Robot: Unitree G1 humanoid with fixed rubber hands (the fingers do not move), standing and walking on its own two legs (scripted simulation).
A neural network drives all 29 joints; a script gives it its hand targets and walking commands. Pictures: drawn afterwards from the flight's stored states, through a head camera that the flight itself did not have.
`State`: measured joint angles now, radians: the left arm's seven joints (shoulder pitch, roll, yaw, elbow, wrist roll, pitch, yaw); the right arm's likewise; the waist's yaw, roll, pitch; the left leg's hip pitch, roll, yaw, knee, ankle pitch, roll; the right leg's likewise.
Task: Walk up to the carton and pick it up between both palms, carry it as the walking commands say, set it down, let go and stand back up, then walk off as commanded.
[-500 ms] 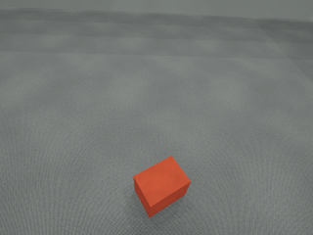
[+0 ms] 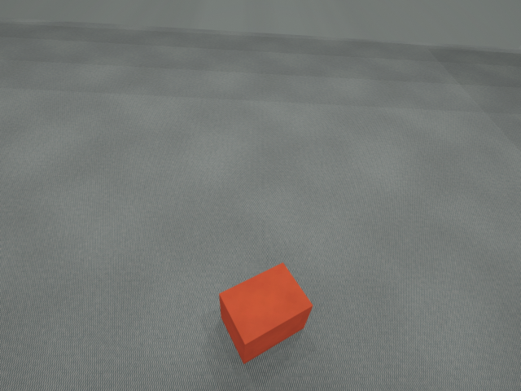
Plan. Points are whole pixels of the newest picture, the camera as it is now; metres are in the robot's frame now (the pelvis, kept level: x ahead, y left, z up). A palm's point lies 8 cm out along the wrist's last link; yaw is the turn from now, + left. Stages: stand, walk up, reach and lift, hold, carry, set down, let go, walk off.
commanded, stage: walk up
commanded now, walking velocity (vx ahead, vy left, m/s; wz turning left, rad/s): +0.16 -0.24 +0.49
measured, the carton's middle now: (263, 312) +0.54 -0.02 -0.67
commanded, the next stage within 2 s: none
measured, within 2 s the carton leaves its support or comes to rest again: neither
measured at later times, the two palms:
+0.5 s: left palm out of the picture +0.00 +0.15 -0.17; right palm out of the picture +0.15 -0.32 -0.13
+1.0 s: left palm out of the picture +0.03 +0.06 -0.14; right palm (459, 344) +0.27 -0.37 -0.14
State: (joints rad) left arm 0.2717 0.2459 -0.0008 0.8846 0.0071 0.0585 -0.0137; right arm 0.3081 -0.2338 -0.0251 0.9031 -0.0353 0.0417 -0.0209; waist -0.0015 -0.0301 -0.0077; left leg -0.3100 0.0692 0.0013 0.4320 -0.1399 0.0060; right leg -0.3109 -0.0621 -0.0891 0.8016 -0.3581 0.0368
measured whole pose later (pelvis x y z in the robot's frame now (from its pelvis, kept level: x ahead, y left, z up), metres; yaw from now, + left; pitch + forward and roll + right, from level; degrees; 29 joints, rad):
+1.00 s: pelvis +0.12 -0.15 -0.01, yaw +24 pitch +3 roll +1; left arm 0.36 0.19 0.00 0.89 0.01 0.01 -0.01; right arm 0.25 -0.24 -0.05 0.90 -0.02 0.04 0.00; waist 0.02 -0.01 0.04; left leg -0.54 0.05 -0.03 0.91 -0.38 -0.05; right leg -0.21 -0.06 -0.21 0.55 -0.39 -0.02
